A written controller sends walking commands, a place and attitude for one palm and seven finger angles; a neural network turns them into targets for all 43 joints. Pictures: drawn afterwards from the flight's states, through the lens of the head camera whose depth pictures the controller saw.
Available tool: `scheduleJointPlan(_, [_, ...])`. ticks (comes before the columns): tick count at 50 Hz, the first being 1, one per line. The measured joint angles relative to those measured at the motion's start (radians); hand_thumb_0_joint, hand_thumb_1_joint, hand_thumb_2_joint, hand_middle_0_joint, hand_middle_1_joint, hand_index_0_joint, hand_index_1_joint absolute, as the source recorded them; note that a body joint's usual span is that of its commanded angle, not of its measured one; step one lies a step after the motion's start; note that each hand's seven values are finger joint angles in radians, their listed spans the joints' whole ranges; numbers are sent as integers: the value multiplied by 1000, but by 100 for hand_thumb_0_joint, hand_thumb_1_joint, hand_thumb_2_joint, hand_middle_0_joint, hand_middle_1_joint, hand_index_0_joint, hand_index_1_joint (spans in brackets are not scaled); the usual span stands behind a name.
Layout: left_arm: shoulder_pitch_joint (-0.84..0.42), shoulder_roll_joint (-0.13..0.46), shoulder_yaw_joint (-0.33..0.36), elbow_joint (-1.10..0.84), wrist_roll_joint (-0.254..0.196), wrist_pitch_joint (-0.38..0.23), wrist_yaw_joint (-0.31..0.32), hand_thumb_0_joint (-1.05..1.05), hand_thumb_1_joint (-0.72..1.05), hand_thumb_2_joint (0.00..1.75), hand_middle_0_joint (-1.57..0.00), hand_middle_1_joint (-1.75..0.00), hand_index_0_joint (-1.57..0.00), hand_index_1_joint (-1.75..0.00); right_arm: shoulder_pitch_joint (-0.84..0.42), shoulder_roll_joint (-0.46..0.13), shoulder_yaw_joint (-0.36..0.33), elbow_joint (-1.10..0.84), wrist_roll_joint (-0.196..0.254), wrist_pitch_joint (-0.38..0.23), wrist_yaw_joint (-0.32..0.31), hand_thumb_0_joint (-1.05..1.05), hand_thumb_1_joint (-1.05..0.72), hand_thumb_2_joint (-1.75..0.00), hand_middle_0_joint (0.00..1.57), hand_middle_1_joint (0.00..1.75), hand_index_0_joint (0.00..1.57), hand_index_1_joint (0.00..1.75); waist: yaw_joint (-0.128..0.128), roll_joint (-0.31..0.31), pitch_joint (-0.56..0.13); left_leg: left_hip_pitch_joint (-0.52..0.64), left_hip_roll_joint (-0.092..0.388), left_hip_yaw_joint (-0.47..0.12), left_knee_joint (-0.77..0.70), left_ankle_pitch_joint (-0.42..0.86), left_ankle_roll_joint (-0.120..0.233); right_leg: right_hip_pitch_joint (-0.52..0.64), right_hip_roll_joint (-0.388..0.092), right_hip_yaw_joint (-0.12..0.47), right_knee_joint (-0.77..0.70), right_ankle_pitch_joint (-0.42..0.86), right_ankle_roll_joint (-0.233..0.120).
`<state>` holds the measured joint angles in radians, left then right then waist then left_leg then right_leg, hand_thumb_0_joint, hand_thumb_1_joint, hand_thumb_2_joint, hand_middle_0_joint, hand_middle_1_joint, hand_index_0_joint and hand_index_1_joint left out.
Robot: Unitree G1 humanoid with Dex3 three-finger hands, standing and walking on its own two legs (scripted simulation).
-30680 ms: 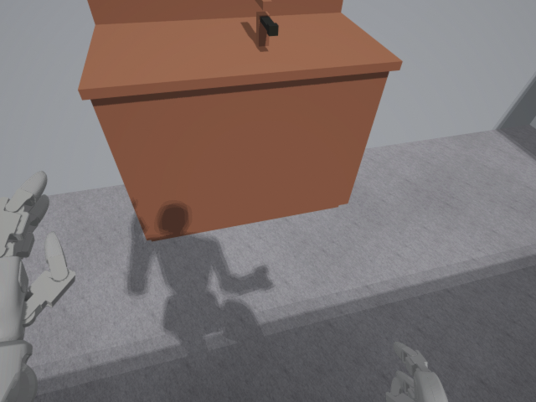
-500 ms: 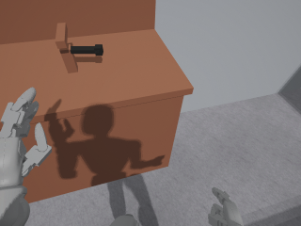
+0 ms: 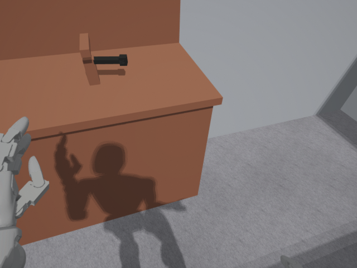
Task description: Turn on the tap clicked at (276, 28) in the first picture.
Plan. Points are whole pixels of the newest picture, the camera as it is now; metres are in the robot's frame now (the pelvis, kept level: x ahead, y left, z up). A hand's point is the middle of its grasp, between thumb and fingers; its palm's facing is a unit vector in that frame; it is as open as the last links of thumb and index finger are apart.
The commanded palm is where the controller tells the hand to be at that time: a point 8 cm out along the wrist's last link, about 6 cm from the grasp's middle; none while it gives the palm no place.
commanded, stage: stop stepping back and stand still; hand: left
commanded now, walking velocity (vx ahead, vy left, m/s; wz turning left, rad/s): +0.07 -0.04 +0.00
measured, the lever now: (123, 60) +0.72 +0.23 +0.14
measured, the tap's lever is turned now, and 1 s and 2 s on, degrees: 77 77 77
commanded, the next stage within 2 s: stand and check the lever's angle in 0.24 s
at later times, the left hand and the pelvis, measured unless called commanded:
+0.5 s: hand (37, 184) +0.21 +0.26 +0.16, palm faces +0.42 -0.83 -0.37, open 7.4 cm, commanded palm +0.16 +0.29 +0.19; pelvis +0.00 +0.01 +0.01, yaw +0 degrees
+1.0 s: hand (34, 180) +0.22 +0.27 +0.16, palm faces +0.39 -0.84 -0.37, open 7.4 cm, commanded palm +0.17 +0.30 +0.19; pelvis +0.01 +0.02 +0.01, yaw +0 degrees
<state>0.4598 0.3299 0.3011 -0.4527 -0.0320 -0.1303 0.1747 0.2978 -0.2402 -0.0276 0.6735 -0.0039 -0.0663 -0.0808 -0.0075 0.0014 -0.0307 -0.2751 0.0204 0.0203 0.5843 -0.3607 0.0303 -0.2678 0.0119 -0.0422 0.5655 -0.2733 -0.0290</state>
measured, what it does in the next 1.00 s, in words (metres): stands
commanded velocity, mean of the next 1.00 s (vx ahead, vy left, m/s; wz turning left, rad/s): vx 0.00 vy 0.00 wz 0.00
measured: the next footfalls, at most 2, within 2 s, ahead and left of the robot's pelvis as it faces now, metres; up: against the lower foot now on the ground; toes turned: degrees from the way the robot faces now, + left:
none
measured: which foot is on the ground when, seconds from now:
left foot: down 0.00-1.00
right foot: down 0.00-1.00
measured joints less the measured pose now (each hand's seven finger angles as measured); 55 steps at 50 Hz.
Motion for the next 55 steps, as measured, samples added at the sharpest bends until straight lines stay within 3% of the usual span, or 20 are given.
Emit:
scheduleJointPlan(2, [-28, -5, 8, 26, -1, 10, 4, 1, 89, 90, -21, -30, -21, -30, -11, 6, 5, 6, 1, -2, -4, 1, -90, -90, 20, 30, 20, 30, -5, -1, 14, 4, -8, 6, 8, 86, -7, -9, -4, 14, 55, -52, 9])
scheduleJointPlan(6, [-16, 13, 26, 48, 7, 24, 1, 1, 89, 90, -21, -30, -21, -30, -19, 50, 27, 4, -1, -22, 4, 1, -90, -90, 20, 30, 20, 30, -25, -3, 8, 21, -19, 11, -14, 91, -14, -8, 7, 23, 110, -116, 24])
scheduleJointPlan(9, [-3, 19, 22, 31, 10, 13, -10, 1, 90, 90, -21, -30, -21, -30, -26, 69, 43, -6, -6, -30, 21, 1, -90, -90, 20, 30, 20, 30, -23, 21, 16, 4, -6, -6, 8, 78, -22, 30, 25, 3, 4, 3, -10])
scheduleJointPlan(13, [13, -2, -5, -4, -1, -3, -26, 1, 89, 90, -21, -30, -21, -30, -46, 70, 38, 2, 0, -25, 43, 1, -90, -90, 20, 30, 21, 30, 0, 34, 25, -34, -5, -19, 111, 20, -19, 40, 36, -2, -32, 5, -33])
scheduleJointPlan(16, [23, -4, -8, -20, -10, -14, -27, 1, 89, 90, -21, -30, -21, -30, -57, 55, 37, -14, 2, -25, 38, 1, -90, -90, 20, 30, 21, 30, 8, 30, 37, 12, 0, -15, 3, 99, -12, 48, 31, -1, -40, 6, -24])
scheduleJointPlan(17, [22, -3, -8, -19, -12, -17, -26, 1, 89, 90, -22, -30, -21, -30, -62, 46, 33, -20, 2, -26, 33, 1, -90, -90, 20, 30, 21, 30, 9, 37, 39, 31, 5, -21, -32, 97, -24, 48, 34, -5, -36, 2, -20])
scheduleJointPlan(19, [14, 0, -3, -3, -15, -13, -25, 1, 89, 90, -22, -30, -21, -30, -81, 40, 25, -21, 6, -18, 24, 1, -90, -90, 20, 30, 21, 30, 17, 29, 47, 44, -2, -15, -47, 92, -34, 58, 27, 1, -43, 2, -13])
scheduleJointPlan(28, [-9, 3, 8, -1, -11, 13, -20, 1, 89, 90, -21, -30, -21, -30, -138, 23, 17, -77, 4, -26, 18, 1, -90, -90, 20, 30, 20, 30, 30, 10, 68, 51, -4, -3, -91, 120, -23, 74, 25, 14, -114, 44, 0])
scheduleJointPlan(55, [23, 18, 6, -23, -15, 6, -16, 1, 89, 90, -21, -30, -21, -30, -105, 44, 31, -63, -3, -9, 16, 1, -90, -90, 20, 30, 21, 30, 15, 14, 62, 50, -20, 8, -118, 130, -1, 82, 10, 25, -162, 67, 23])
